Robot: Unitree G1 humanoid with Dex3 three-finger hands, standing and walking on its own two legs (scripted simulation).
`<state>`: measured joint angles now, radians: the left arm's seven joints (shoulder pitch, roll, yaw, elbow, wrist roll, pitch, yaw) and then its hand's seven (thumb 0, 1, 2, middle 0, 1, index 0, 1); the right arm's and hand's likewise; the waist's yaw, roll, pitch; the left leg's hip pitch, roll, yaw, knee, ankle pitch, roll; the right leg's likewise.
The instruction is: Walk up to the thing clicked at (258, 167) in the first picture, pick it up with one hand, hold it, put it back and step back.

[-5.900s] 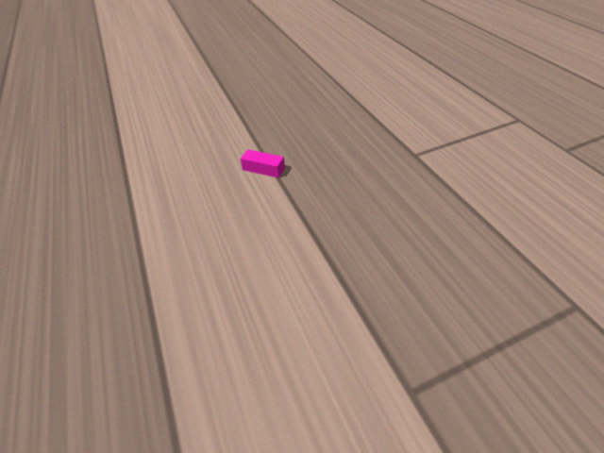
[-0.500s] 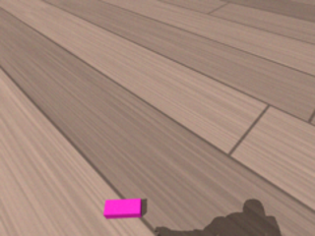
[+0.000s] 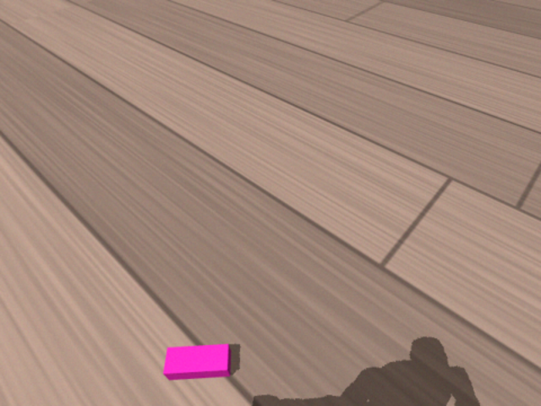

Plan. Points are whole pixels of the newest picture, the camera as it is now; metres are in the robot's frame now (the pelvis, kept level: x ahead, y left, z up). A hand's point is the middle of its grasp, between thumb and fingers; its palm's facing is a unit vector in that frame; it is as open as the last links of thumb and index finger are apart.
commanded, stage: walk up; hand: left
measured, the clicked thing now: (198, 362) +0.42 +0.31 -0.74
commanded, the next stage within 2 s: none
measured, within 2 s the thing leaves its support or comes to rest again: neither
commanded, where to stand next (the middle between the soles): +0.04 +0.00 m, yaw +3 degrees
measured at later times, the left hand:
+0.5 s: hand out of the picture +0.05 +0.30 -0.12, palm faces +0.14 -0.79 -0.59, open 7.4 cm
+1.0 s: hand out of the picture -0.01 +0.33 -0.20, palm faces +0.06 -0.95 -0.30, open 7.4 cm
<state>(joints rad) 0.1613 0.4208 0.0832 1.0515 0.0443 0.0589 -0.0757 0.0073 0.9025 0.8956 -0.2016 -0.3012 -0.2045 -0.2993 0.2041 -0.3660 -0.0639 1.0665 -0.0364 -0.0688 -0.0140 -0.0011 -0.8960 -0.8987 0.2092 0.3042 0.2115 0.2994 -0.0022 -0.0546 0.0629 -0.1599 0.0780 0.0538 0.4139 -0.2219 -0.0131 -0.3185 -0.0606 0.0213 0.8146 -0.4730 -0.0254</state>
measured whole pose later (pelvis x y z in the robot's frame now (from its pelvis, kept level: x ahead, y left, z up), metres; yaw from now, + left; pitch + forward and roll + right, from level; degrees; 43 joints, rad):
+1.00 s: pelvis -0.01 +0.04 -0.02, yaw +5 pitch -3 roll +0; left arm 0.28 0.49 0.10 0.90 0.03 0.09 -0.05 0.01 0.90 0.90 -0.20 -0.30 -0.21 -0.30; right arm 0.35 -0.40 -0.08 0.91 -0.02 -0.07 -0.07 0.00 -0.89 -0.90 0.21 0.30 0.21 0.30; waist 0.03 -0.16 0.15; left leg -0.24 0.07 0.04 0.69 -0.39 -0.03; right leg -0.58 0.04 0.23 1.23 -0.32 0.01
